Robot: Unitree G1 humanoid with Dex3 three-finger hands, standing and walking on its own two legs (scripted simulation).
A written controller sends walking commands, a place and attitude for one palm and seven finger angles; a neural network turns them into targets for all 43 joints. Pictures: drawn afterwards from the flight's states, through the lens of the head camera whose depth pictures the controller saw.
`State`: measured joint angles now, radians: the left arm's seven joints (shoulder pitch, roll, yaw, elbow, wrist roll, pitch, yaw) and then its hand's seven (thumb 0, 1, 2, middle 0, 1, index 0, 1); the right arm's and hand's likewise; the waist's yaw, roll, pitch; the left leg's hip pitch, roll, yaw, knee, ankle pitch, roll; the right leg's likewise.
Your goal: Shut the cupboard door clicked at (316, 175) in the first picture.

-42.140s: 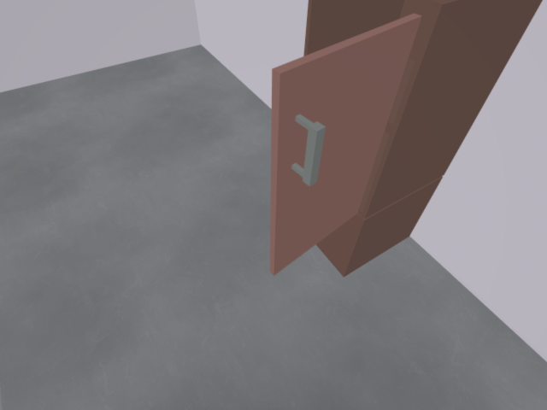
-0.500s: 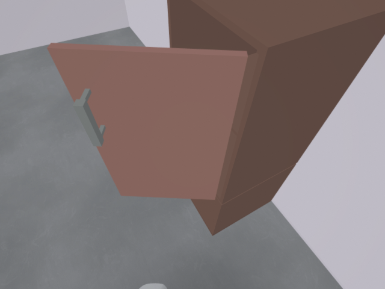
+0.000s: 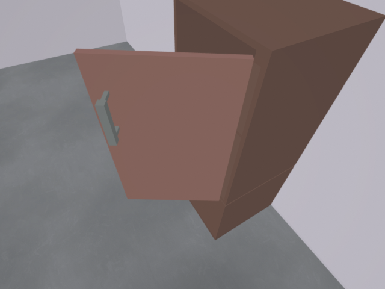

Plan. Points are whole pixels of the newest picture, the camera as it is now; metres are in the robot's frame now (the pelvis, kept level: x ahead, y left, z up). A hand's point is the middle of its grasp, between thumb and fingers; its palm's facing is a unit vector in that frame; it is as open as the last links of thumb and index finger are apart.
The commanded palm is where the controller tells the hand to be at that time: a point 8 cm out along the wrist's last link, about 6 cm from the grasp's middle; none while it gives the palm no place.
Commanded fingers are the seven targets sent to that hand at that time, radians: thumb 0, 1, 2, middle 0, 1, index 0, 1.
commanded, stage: come to a stop and stand still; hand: left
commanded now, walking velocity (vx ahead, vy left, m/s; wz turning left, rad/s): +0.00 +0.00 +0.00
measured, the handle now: (109, 118) +0.45 +0.23 +0.10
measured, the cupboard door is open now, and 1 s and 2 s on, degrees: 58 58 58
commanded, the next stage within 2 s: look again from close up in 0.04 s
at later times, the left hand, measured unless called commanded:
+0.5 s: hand out of the picture -0.03 +0.18 -0.18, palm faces +0.01 -0.98 -0.20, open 7.4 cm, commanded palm none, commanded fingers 0.00 0.90 0.90 -0.20 -0.30 -0.20 -0.30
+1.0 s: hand (114, 253) +0.18 +0.16 +0.02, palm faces +0.05 -1.00 +0.02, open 6.7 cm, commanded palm +0.08 +0.22 -0.04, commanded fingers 0.00 0.90 0.90 -0.47 -0.60 -0.47 -0.60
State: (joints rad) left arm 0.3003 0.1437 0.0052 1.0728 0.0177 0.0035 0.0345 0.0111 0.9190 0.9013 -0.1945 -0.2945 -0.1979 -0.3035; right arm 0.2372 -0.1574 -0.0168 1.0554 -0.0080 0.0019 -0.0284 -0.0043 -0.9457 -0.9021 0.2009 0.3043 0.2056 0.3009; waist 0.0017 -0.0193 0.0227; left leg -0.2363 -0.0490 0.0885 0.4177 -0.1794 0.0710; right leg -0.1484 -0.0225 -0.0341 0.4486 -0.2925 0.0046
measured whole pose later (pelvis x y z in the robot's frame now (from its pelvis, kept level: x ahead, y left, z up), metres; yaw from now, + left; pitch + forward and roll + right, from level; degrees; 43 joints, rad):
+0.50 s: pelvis -0.02 +0.01 +0.00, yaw +0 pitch -1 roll -1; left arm 0.35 0.16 -0.01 1.05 0.02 -0.01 0.04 0.01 0.91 0.90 -0.20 -0.29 -0.20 -0.30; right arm 0.32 -0.15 0.01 1.05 -0.02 0.00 -0.01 0.01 -0.91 -0.90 0.20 0.30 0.20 0.30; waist -0.01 0.00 0.00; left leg -0.29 -0.04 0.08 0.49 -0.18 0.08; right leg -0.19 -0.02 -0.04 0.50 -0.29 0.00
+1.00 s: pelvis -0.03 -0.01 -0.04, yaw +1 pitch +7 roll +0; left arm 0.41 0.17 0.08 0.05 -0.24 -0.45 -0.15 0.01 0.92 0.90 -0.30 -0.42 -0.31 -0.43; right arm 0.20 -0.24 -0.02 0.65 0.02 -0.29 0.01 0.01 -0.90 -0.90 0.20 0.30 0.20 0.30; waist -0.04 0.00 -0.13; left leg -0.62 -0.03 0.07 0.81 -0.31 0.05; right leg -0.53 -0.01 -0.05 0.85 -0.43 -0.02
